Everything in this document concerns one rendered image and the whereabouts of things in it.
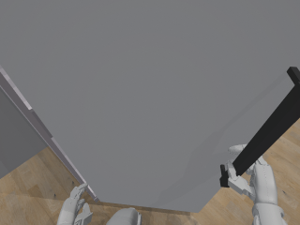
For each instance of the fridge door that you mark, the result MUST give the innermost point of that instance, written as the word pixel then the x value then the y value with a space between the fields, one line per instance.
pixel 146 97

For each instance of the robot right forearm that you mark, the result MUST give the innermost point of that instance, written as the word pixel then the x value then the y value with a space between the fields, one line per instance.
pixel 266 213

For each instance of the handle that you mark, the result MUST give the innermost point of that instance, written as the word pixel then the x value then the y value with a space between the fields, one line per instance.
pixel 283 117

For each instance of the left robot thigh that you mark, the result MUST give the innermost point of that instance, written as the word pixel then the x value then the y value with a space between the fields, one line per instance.
pixel 126 216

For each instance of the robot right hand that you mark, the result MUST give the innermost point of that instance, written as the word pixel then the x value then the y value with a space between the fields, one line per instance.
pixel 262 178

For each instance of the robot left hand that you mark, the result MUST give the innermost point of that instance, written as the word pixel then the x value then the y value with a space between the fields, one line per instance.
pixel 71 207

